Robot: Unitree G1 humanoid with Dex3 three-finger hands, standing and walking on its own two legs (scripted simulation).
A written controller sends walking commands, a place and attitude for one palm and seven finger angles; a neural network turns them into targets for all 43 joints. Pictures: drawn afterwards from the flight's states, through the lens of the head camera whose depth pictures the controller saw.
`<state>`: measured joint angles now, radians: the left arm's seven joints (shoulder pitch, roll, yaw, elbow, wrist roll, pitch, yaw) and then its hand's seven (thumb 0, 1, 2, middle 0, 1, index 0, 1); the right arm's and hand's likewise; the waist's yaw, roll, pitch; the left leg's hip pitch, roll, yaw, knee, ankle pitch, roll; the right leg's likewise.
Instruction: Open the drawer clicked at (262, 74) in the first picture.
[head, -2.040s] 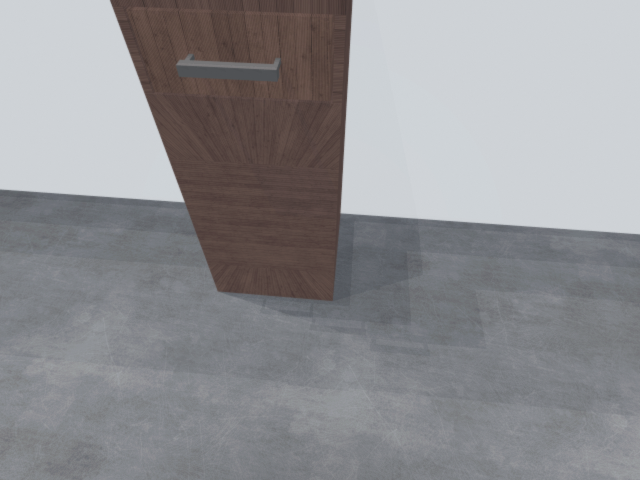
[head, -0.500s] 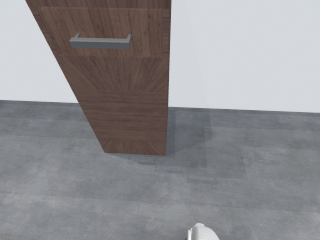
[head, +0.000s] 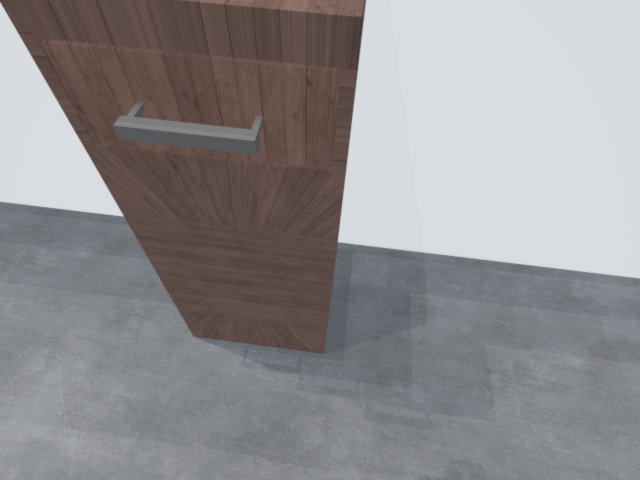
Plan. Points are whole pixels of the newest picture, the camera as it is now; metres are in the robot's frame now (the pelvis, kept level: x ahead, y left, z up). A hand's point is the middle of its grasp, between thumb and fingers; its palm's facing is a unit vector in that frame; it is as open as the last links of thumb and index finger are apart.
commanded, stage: come to a stop and stand still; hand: left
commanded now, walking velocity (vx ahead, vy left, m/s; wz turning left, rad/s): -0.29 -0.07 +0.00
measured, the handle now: (193, 125) +0.53 +0.23 +0.12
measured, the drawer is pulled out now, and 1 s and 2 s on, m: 0.00 0.00 0.00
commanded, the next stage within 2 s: look again from close up in 1.30 s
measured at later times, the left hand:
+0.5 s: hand out of the picture +0.02 +0.14 -0.15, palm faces +0.08 -0.96 -0.26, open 7.3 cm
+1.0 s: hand out of the picture -0.02 +0.18 -0.17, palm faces +0.05 -0.99 -0.16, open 7.4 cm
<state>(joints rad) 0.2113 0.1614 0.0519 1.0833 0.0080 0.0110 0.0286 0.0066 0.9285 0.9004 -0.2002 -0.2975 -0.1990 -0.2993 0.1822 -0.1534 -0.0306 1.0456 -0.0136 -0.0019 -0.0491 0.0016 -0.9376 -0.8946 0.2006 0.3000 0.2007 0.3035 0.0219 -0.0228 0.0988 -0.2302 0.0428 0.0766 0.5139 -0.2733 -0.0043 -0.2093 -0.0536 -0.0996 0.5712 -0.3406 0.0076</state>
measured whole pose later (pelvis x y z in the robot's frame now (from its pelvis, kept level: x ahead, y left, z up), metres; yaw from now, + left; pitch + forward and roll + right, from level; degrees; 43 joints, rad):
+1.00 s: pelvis -0.02 +0.01 +0.01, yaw +1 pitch -1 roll +0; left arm 0.23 0.15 0.03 1.17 0.01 0.00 0.02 0.01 0.90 0.90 -0.20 -0.30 -0.20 -0.30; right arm 0.29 -0.12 0.00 1.14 -0.01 0.01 -0.04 0.00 -0.92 -0.89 0.20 0.30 0.20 0.30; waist 0.00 -0.01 0.07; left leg -0.12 0.01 0.03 0.41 -0.27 0.00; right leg -0.18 -0.05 -0.06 0.40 -0.20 0.02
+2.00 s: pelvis -0.01 -0.01 +0.00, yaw -1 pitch -1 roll +1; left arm 0.27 0.15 -0.01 1.12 0.01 -0.02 0.02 0.01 0.91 0.90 -0.20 -0.30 -0.20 -0.30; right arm 0.31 -0.16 0.02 1.11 -0.02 -0.01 -0.03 0.00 -0.91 -0.89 0.20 0.30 0.20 0.30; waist 0.00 0.03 0.03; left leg -0.11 0.03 0.05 0.44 -0.30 -0.02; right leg -0.22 -0.03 -0.04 0.50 -0.26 0.00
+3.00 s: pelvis -0.02 +0.01 +0.00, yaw +0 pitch +0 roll +0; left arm 0.16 0.48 -0.01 -0.21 0.92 0.00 0.09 0.00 -0.08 0.49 -0.29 -0.92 -0.29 -0.92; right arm 0.16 -0.27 -0.01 0.63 -0.03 0.10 0.00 0.01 -0.91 -0.89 0.20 0.30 0.20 0.30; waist 0.10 0.08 0.02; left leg -0.17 0.01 0.05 0.47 -0.30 0.01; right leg -0.26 -0.06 -0.04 0.50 -0.24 0.02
